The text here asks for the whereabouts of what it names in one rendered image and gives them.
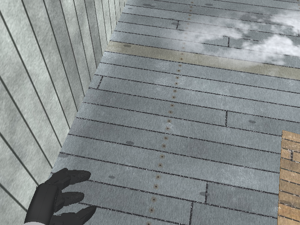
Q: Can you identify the left robot hand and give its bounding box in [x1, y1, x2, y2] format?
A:
[24, 168, 97, 225]

